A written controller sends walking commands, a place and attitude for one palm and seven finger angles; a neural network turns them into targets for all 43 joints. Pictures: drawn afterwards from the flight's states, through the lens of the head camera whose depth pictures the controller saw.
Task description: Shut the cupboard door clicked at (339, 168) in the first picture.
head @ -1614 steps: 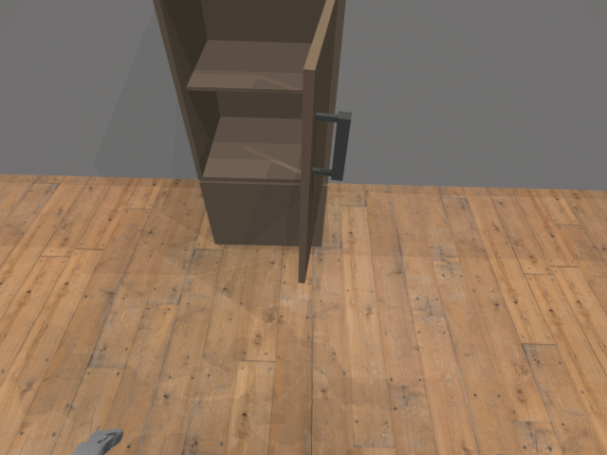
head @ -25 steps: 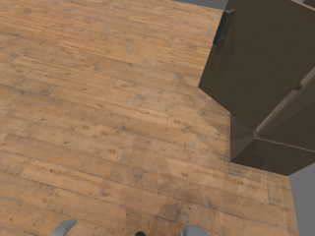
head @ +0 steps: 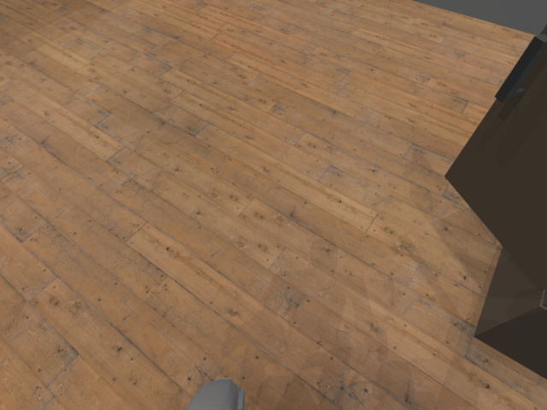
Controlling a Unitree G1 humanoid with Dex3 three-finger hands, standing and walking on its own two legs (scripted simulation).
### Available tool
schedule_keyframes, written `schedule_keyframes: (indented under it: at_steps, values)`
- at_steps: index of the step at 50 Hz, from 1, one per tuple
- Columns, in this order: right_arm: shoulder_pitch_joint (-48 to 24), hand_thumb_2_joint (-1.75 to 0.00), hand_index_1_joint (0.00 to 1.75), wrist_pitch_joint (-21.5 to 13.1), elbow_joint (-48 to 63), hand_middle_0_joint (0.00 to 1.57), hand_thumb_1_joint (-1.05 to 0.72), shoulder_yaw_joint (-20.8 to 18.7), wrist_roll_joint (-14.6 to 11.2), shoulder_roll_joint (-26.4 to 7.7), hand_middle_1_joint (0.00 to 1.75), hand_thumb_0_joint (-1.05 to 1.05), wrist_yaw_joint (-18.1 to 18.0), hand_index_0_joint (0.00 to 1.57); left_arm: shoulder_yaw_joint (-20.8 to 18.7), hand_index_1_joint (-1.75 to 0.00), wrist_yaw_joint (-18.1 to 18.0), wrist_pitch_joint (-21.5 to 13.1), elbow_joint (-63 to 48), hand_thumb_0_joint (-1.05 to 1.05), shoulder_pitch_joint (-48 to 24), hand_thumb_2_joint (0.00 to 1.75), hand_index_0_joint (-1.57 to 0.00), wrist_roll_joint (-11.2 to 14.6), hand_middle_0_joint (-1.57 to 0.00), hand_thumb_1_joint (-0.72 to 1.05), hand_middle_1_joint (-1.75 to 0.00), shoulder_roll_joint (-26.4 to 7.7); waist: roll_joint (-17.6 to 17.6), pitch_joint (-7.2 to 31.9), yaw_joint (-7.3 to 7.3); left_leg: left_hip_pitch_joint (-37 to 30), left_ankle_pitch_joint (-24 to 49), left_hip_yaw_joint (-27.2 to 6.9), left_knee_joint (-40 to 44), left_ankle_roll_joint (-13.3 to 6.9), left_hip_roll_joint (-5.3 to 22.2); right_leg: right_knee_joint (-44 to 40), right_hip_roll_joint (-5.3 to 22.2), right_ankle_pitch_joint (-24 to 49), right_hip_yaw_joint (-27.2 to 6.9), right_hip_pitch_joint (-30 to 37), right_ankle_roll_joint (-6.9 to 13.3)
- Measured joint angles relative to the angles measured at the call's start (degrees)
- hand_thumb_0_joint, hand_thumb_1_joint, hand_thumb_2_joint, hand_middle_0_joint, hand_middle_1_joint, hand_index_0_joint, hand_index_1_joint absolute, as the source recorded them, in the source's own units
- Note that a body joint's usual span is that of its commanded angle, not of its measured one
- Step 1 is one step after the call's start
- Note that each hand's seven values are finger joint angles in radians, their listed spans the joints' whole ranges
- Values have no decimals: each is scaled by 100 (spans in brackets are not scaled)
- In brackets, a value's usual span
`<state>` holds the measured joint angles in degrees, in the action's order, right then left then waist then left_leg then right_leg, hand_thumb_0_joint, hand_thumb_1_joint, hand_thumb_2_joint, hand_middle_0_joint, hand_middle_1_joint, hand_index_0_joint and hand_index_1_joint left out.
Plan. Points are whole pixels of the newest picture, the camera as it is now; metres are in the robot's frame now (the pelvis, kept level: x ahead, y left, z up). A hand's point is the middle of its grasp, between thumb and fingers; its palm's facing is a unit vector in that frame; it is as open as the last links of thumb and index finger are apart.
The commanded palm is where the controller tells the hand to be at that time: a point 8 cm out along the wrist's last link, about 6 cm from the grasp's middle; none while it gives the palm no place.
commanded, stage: walk to a spot facing it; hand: left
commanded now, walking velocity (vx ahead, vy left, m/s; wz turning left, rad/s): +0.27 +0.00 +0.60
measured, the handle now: (529, 68) +0.76 -0.52 +0.04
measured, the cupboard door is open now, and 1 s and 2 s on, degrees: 54 54 54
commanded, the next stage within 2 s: turn to face it in 0.86 s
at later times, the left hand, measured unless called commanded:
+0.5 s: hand (116, 357) +0.21 +0.28 -0.15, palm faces +0.23 -0.96 -0.18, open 7.4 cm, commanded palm none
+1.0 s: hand (140, 328) +0.26 +0.26 -0.17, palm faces +0.53 -0.82 -0.24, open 7.3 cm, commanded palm none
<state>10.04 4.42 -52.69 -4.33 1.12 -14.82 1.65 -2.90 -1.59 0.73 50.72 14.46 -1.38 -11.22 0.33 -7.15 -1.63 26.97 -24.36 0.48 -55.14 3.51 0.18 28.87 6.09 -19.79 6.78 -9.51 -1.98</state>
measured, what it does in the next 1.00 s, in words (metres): walks ahead, turning left: left foot, then right foot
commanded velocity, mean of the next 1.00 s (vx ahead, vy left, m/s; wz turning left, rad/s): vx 0.22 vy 0.00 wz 0.42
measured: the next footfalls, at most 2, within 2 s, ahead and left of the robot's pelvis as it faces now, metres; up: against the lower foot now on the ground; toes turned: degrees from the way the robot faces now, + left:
left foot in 0.12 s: +0.04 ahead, +0.13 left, +0.00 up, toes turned +10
right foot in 0.66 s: +0.39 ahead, -0.02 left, +0.00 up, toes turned +15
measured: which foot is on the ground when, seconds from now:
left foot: up 0.00-0.10, down 0.12-0.66, up 0.68-1.00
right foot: down 0.00-0.12, up 0.14-0.64, down 0.66-1.00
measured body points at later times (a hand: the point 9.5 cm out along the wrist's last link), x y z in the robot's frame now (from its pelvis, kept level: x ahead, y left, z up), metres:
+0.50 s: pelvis +0.12 +0.06 +0.01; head +0.16 +0.09 +0.45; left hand +0.19 +0.33 -0.14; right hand +0.15 -0.17 -0.13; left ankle +0.01 +0.12 -0.74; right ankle +0.27 -0.07 -0.67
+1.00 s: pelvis +0.33 +0.07 +0.00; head +0.37 +0.10 +0.45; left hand +0.23 +0.30 -0.15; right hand +0.52 -0.12 -0.14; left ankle +0.33 +0.21 -0.68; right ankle +0.35 -0.03 -0.74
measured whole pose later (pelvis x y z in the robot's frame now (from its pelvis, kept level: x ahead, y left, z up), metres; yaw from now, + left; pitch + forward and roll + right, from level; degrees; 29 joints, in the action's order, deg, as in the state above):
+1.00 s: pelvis +0.33 +0.07 +0.00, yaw +31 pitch +0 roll +0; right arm 9.3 1.5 -54.1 -3.7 1.4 -13.2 1.2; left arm -3.9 -1.5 -2.0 54.8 15.5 -1.1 -10.9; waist 0.3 -6.0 -1.3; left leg 33.7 -16.1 3.1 -54.1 1.3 3.3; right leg 25.1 4.4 -16.2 15.4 -8.5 0.6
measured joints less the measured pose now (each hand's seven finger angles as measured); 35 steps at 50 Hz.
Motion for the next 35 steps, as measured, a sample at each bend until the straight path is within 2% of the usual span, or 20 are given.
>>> schedule_keyframes:
  at_steps: [4, 6, 7, 9, 11, 14, 19, 24, 28, 31, 33, 35]
  values:
    - [-161, -90, 30, -56, 13, 20, -91, 87, -6, 74, 30, 1, 38, 20, -50, -30, 65, -37, 25, 1, 149, 90, -20, -27, -21, 90, -30, -62, 167, -17, 157, -526, -106, 283, 1067, -141, 58, 263, 210, -277, 337, 73, -157]
    - [-196, -90, 30, -179, 85, 20, -91, 136, 8, 103, 30, 1, 54, 20, -100, -30, 110, -35, 72, 1, 293, 90, -20, -5, -21, 90, -30, -158, 313, 53, 209, -897, 274, 434, 1847, -317, -32, 643, 385, -539, 432, 2, -262]
    - [-229, -90, 30, -269, 123, 20, -91, 149, 28, 129, 30, 1, 56, 20, -140, -30, 134, 0, 127, 1, 331, 90, -20, 15, -21, 90, -30, -219, 410, 59, 233, -886, 486, 456, 1816, -495, -116, 1176, 466, -753, 339, -177, -248]
    - [-222, -90, 30, -437, 194, 20, -91, 189, 44, 174, 30, 1, 20, 20, -177, -30, 142, 163, 269, 1, 339, 90, -20, 6, -21, 90, -30, -306, 455, 106, 262, -897, 321, 443, 1622, -693, -157, 2550, 303, -1143, -72, -725, -174]
    - [-79, -90, 30, -541, 250, 20, -91, 227, 50, 221, 30, 1, -63, 20, -209, -30, 152, 252, 376, 1, 264, 90, -20, -9, -20, 91, -30, -351, 414, 188, 217, -1083, 247, 343, 1818, -751, -184, 3400, 142, -938, -258, -1211, -120]
    - [194, -90, 30, -643, 186, 20, -91, 282, 48, 290, 30, 1, -172, 20, -228, -30, 218, 200, 322, 1, 28, 90, -19, -19, -20, 91, -30, -383, 337, 213, 173, -1481, 469, 139, 2418, -741, -248, 3754, 46, -255, -410, -1795, -147]
    - [684, -90, 30, -709, -118, 20, -91, 353, 4, 424, 30, 1, -222, 20, -185, -30, 271, 59, 59, 1, -383, 90, -19, -11, -20, 91, -30, -350, 228, 227, 109, -2134, 713, -194, 3249, -806, -322, 3413, -9, 511, -561, -2436, -231]
    - [1140, -90, 30, -717, -415, 20, -91, 362, 3, 546, 30, 1, -235, 20, -129, -30, 302, 37, -61, 1, -729, 90, -19, 13, -20, 91, -30, -254, 198, 271, -34, -2678, 648, -421, 3687, -800, -404, 2653, -32, 1081, -576, -2710, -237]
    - [1423, -90, 30, -732, -618, 20, -91, 342, 29, 574, 30, 1, -261, 20, -77, -30, 323, 17, -113, 1, -972, 90, -19, 45, -20, 91, -30, -142, 138, 258, -199, -3034, 415, -578, 3809, -759, -437, 1746, -126, 1225, -562, -2575, -106]
    - [1595, -90, 30, -722, -788, 20, -91, 319, 39, 549, 30, 1, -280, 20, -36, -30, 320, -39, -173, 1, -1079, 90, -19, 68, -20, 91, -30, -46, 40, 262, -281, -3270, 114, -689, 3766, -691, -402, 1124, -279, 1073, -521, -2231, 60]
    - [1725, -90, 30, -705, -901, 20, -91, 291, 12, 539, 30, 1, -279, 20, 12, -30, 313, -170, -245, 1, -1077, 90, -19, 63, -20, 91, -30, -3, -33, 275, -303, -3211, -276, -811, 3223, -637, -370, 584, -404, 1132, -467, -1738, 188]
    - [1621, -90, 30, -641, -1014, 20, -91, 242, -61, 507, 30, 1, -261, 20, 29, -30, 258, -341, -248, 1, -1094, 90, -20, 22, -20, 91, -30, 87, -150, 156, -255, -2515, -561, -814, 1383, -625, -382, 776, -438, 904, -312, -1603, 312]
